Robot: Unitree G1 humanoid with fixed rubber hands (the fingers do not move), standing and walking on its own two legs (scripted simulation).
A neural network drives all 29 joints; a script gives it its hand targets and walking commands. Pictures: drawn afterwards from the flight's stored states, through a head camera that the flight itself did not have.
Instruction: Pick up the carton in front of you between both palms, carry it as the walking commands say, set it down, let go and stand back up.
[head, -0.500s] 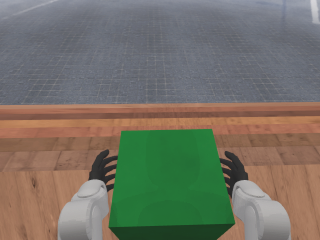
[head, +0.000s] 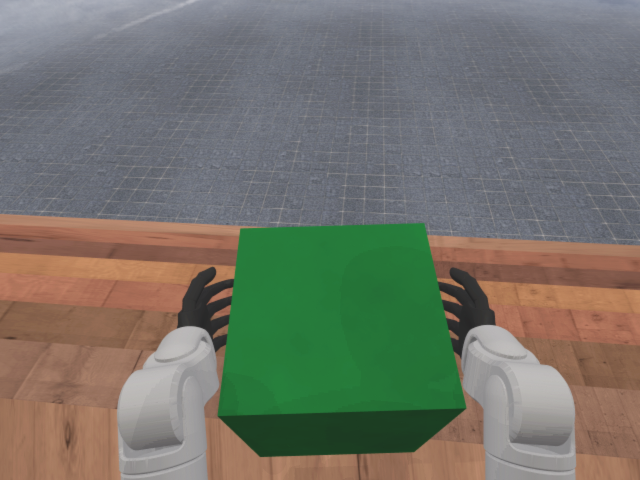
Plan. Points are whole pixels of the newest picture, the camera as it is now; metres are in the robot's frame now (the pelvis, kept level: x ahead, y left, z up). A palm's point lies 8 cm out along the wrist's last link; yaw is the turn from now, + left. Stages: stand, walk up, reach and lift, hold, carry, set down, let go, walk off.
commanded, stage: carry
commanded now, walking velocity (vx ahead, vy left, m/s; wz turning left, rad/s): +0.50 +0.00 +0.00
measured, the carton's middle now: (334, 350) +0.29 +0.01 +0.03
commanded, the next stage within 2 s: none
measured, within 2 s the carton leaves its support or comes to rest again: neither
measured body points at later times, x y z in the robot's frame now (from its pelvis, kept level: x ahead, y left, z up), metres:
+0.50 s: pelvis +0.30 +0.05 -0.01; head +0.38 +0.06 +0.43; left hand +0.67 +0.18 +0.07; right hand +0.65 -0.12 +0.07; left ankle +0.28 +0.10 -0.74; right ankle +0.34 -0.11 -0.68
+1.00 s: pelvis +0.63 -0.04 -0.22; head +0.64 -0.04 +0.23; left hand +0.95 +0.15 -0.14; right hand +0.98 -0.15 -0.15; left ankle +0.65 +0.11 -0.83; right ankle +0.58 -0.05 -0.90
